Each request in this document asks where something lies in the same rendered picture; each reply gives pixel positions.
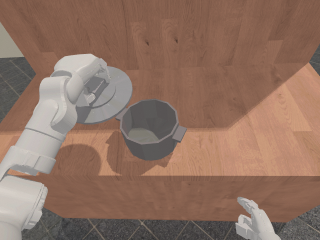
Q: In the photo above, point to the robot left upper arm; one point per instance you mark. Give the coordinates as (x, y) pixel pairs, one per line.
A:
(21, 204)

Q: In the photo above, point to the knob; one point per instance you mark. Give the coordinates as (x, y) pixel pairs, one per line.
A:
(96, 85)

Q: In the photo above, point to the robot left forearm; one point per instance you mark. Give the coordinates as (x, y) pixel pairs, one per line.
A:
(53, 117)

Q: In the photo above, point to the pot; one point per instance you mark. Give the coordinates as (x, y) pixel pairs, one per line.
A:
(151, 129)

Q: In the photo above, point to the lid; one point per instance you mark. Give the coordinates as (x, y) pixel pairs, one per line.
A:
(111, 101)

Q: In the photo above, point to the table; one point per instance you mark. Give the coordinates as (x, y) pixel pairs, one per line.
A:
(236, 71)

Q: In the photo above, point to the left robot hand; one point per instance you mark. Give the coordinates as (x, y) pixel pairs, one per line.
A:
(86, 66)

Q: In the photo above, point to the right robot hand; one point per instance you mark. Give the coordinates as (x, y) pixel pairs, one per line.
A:
(249, 228)

